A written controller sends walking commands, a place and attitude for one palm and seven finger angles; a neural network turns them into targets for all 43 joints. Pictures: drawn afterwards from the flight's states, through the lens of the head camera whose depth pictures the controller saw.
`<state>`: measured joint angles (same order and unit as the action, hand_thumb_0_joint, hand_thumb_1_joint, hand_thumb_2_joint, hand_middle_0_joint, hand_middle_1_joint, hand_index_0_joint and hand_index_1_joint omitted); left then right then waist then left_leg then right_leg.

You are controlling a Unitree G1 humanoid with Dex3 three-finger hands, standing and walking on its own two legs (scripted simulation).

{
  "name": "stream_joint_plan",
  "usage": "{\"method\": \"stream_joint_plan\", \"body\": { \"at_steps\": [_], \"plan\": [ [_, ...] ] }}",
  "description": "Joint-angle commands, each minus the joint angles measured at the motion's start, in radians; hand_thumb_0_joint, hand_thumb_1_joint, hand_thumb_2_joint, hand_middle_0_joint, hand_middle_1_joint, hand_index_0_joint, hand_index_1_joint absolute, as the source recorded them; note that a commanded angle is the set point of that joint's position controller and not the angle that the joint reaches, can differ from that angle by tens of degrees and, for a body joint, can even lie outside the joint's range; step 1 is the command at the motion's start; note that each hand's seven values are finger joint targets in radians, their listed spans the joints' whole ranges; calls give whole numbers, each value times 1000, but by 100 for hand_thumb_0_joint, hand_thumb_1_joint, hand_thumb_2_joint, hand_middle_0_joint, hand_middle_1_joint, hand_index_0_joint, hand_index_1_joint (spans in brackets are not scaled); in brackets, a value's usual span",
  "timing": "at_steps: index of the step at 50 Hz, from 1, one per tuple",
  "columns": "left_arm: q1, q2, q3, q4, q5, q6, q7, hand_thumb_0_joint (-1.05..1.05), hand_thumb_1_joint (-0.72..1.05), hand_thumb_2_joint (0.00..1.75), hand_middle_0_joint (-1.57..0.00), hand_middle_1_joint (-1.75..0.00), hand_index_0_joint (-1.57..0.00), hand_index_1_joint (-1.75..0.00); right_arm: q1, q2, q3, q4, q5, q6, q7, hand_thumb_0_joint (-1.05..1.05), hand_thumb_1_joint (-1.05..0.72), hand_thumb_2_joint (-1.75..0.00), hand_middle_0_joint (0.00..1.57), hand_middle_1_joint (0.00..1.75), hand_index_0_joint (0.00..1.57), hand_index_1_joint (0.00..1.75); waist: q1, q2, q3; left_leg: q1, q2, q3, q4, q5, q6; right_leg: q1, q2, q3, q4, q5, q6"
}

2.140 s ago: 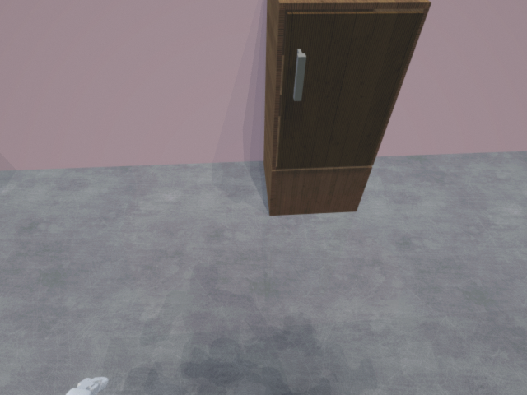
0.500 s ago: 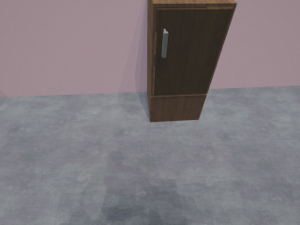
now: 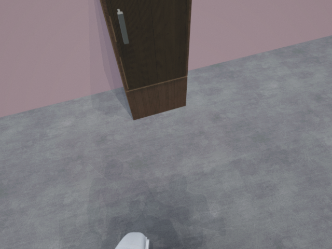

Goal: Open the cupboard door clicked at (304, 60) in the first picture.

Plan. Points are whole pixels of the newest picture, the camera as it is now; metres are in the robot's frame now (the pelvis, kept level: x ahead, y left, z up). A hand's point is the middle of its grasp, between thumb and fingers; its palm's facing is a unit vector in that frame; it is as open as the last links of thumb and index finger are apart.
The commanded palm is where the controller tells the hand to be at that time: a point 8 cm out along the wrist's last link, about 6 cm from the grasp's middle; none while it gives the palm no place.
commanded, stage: walk to a spot facing it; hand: left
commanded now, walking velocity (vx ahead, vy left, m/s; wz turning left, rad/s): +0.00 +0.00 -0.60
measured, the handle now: (122, 26) +1.04 +0.31 -0.01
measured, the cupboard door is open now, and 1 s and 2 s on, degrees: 0 0 0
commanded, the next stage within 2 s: turn to face it in 1.24 s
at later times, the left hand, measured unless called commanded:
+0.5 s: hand (84, 243) +0.14 +0.25 -0.16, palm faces -0.22 -0.95 -0.20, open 7.4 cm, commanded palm none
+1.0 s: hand (180, 176) +0.36 +0.00 -0.18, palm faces -0.60 -0.78 -0.17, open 7.4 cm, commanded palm none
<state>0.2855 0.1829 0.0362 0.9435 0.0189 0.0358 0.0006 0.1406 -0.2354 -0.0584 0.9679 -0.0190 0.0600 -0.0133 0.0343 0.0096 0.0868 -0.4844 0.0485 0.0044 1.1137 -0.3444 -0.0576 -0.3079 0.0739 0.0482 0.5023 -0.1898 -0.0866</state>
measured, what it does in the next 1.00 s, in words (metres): walks ahead, turning right: left foot, then right foot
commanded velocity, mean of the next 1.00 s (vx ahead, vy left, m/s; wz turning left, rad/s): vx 0.30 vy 0.00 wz -0.54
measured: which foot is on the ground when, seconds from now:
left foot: up 0.00-0.32, down 0.34-0.84, up 0.86-1.00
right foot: down 0.00-0.34, up 0.36-0.84, down 0.86-1.00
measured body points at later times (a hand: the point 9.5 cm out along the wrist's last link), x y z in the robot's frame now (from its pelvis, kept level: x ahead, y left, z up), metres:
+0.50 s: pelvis +0.02 +0.05 +0.01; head +0.02 +0.09 +0.46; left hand +0.15 +0.30 -0.14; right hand -0.02 -0.20 -0.11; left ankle -0.02 +0.16 -0.74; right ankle +0.02 -0.10 -0.64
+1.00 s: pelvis +0.16 -0.08 -0.02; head +0.21 -0.09 +0.43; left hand +0.39 +0.04 -0.16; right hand -0.02 -0.23 -0.16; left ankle +0.16 +0.09 -0.62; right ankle +0.17 -0.16 -0.74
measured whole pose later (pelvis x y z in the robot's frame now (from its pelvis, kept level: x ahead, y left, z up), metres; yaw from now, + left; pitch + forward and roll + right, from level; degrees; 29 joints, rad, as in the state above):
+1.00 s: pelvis +0.16 -0.08 -0.02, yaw -36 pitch -1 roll +0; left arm 0.12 0.21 0.05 0.94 0.01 -0.03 -0.01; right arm 0.39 -0.14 -0.04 1.05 -0.02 -0.01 -0.01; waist -0.05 -0.03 0.11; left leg -0.42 0.16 0.07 1.35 -0.39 -0.04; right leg -0.34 0.06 -0.13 0.60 -0.24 -0.11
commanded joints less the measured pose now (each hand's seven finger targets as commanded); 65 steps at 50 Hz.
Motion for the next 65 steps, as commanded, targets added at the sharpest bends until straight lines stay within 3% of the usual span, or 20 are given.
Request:
{"method": "stream_joint_plan", "body": {
  "at_steps": [1, 10, 14, 15, 16, 17, 18, 20, 23, 36, 40, 41, 42, 43, 44, 48, 51, 56, 63, 65],
  "plan": [
    [34, 216, 69, -71, -3, -24, 13, 0, 90, 90, -20, -30, -20, -30, -19, -93, -26, -78, 1, -27, -14, 0, -90, -90, 20, 30, 20, 30, 3, -105, -142, -70, 6, -43, -20, 17, -14, 160, -244, 369, -212, 60, -31],
    [36, 228, 78, -74, 9, -24, 1, 0, 90, 90, -20, -30, -20, -30, -25, -103, -21, -118, -1, -52, -6, 0, -90, -90, 20, 30, 20, 30, 25, -166, -125, 32, -25, -23, -315, -90, 4, 109, -213, 501, -307, -342, -88],
    [-72, 245, 84, -109, 8, -19, -2, 0, 90, 90, -20, -30, -20, -30, 168, -95, -26, -72, 14, -77, -10, 0, -90, -90, 20, 30, 20, 30, -61, -159, -153, 446, -77, 2, -676, -31, 60, -150, -142, 458, -261, -361, -31],
    [-103, 216, 78, -123, 4, -18, -7, 0, 90, 90, -20, -30, -20, -30, 257, -127, -33, -48, 15, -85, -21, 0, -90, -90, 20, 30, 20, 30, -113, -76, -178, 648, -23, -22, -792, -19, 81, -294, -69, 364, -154, -389, 26],
    [-99, 148, 67, -142, -6, -18, -20, 0, 90, 90, -20, -30, -20, -30, 289, -213, -49, -43, 2, -88, -31, 0, -90, -90, 20, 30, 20, 30, -130, 199, -155, 743, 215, -282, -941, -253, 128, -493, 49, 193, 106, -419, 78],
    [-148, 149, 76, -172, -7, -24, -26, 0, 90, 90, -20, -30, -20, -30, 225, -266, -54, -75, 4, -91, -35, 0, -90, -90, 20, 30, 20, 30, -115, 296, -54, 580, 450, -497, -1018, -394, 189, -563, 2, 53, 352, -332, 110],
    [-163, 185, 86, -184, 2, -29, -36, 0, 90, 90, -20, -30, -20, -30, 138, -231, -37, -113, 7, -94, -30, 0, -90, -90, 20, 30, 20, 30, -73, 154, 22, 413, 468, -490, -1042, -379, 231, -511, -71, 67, 448, -258, 118],
    [-93, 178, 97, -121, 23, -17, -55, 0, 90, 90, -20, -30, -20, -30, 74, -157, -14, -113, -3, -108, -23, 0, -90, -90, 20, 30, 20, 30, -15, 96, 30, 311, 315, -269, -1010, -270, 162, -437, -74, 27, 603, -119, 126],
    [-60, 119, 80, -93, 23, -9, -64, 0, 90, 90, -20, -30, -20, -30, 142, -112, 5, -88, 1, -127, -26, 0, -90, -90, 20, 30, 20, 30, -11, 102, 42, 330, 211, -75, -971, -65, 114, -456, -78, -13, 740, 8, 133],
    [-356, 39, 24, -145, 9, -23, -73, 0, 90, 90, -20, -30, -20, -30, 441, -79, 12, 62, -14, -142, -31, 0, -90, -90, 20, 30, 20, 30, -115, 147, 120, 589, 277, 183, -850, 635, 161, -475, -136, -197, 311, -20, 94],
    [-135, 85, 42, -76, 11, -47, -58, 0, 90, 90, -20, -30, -20, -30, 394, -137, -9, 63, -2, -140, -27, 0, -90, -90, 20, 30, 20, 30, -3, 163, -64, 581, 280, 279, -536, 1138, 124, -82, -26, -262, 148, -66, 14],
    [6, 126, 56, -33, 14, -62, -53, 0, 90, 90, -20, -30, -20, -30, 368, -149, -12, 52, 4, -138, -22, 0, -90, -90, 20, 30, 20, 30, 66, 146, -156, 496, 254, 299, -337, 1062, 87, 153, -6, -268, 62, -7, -4],
    [142, 221, 80, 10, 18, -75, -42, 0, 90, 90, -20, -30, -20, -30, 372, -120, -6, 37, 21, -137, -6, 0, -90, -90, 20, 30, 20, 30, 127, 25, -286, 215, 229, 290, -61, 707, 48, 519, -159, -93, 35, 73, -67],
    [237, 319, 100, 24, 2, -81, -18, 0, 90, 90, -20, -30, -20, -30, 386, -35, 8, -4, 33, -141, -6, 0, -90, -90, 20, 30, 20, 30, 128, -178, -428, -106, 46, 223, 314, -207, -8, 743, -480, 454, -8, 252, -208],
    [220, 343, 108, 18, -20, -67, -5, 0, 90, 90, -20, -30, -20, -30, 266, -41, 4, -45, 32, -142, -14, 0, -90, -90, 20, 30, 20, 30, 135, -119, -415, -177, 56, 64, 414, -231, 24, 679, -512, 530, -112, 267, -252],
    [-48, 189, 61, -25, -9, -83, 6, 0, 90, 90, -20, -30, -20, -30, 229, -18, -3, -14, -2, -110, -5, 0, -90, -90, 20, 30, 20, 30, -21, 42, -74, -75, 162, 6, 248, 1, 24, 84, -383, 240, -240, 57, -144],
    [-66, 156, 47, -11, 5, -99, 5, 0, 90, 90, -20, -30, -20, -30, 300, 19, 0, 10, -9, -82, 1, 0, -90, -90, 20, 30, 20, 30, -84, -32, -51, -16, 147, 39, 108, 48, 6, -58, -301, 101, -265, 115, -105],
    [-12, 135, 45, 15, 2, -111, -2, 0, 90, 90, -20, -30, -20, -30, 168, 10, -4, -40, -12, -87, 21, 0, -90, -90, 20, 30, 20, 30, -55, -135, -35, -85, 124, 53, -118, 174, -8, 8, -238, 93, -279, 75, -98],
    [113, 154, 47, 43, 6, -109, 10, 0, 90, 90, -20, -30, -20, -30, -48, 6, 3, -103, -4, -119, 29, 0, -90, -90, 20, 30, 20, 30, 21, -113, -52, -38, 49, 94, -433, 92, 15, 236, -274, 167, -158, 404, -95],
    [86, 166, 51, 37, 1, -105, 12, 0, 90, 90, -20, -30, -20, -30, 17, -15, -3, -82, -4, -128, 17, 0, -90, -90, 20, 30, 20, 30, -26, -98, -83, 129, 16, 119, -568, 126, 23, 212, -250, 148, -53, 517, -70]
  ]
}}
